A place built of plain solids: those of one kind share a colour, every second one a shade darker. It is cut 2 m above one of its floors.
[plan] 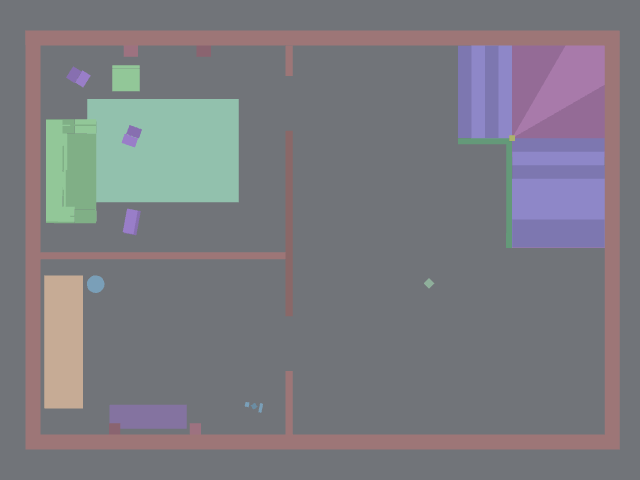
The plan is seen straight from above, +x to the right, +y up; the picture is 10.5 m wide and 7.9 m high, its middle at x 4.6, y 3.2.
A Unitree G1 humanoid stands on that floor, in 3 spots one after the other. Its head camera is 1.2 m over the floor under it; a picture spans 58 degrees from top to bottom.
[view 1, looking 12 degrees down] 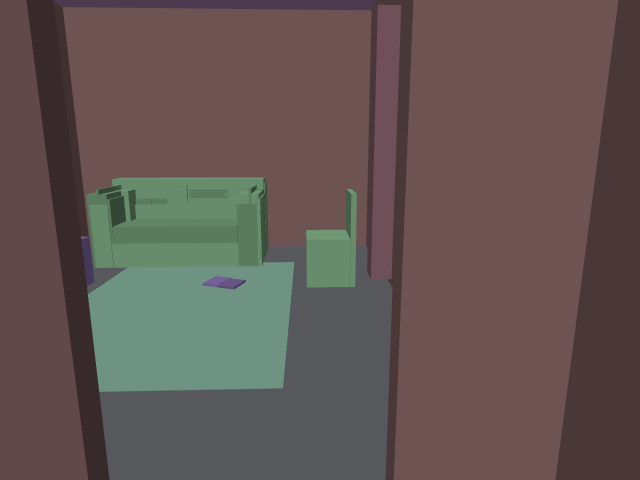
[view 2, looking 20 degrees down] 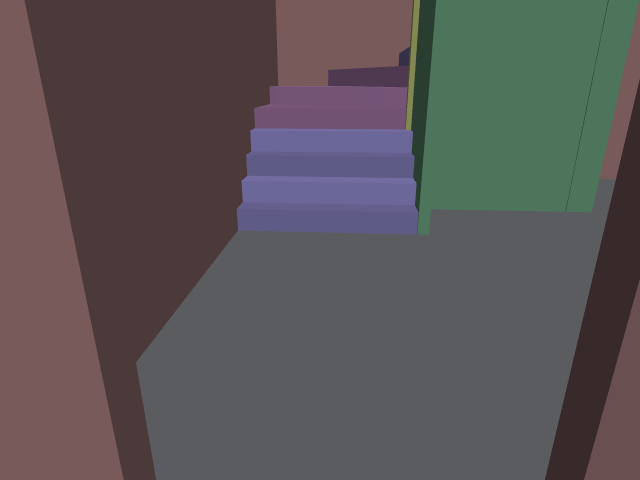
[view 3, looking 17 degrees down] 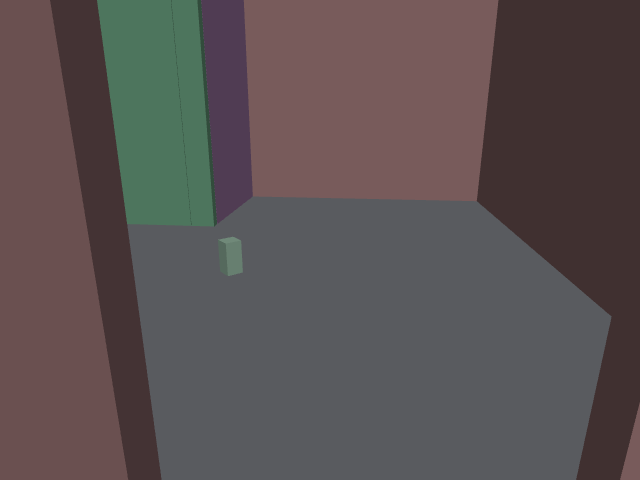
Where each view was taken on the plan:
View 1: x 5.27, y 5.64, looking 178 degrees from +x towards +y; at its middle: slotfit_living_seat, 3.72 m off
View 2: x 3.39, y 5.45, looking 4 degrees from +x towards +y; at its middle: ground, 3.51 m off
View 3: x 3.39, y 1.49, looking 6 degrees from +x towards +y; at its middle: ground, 4.10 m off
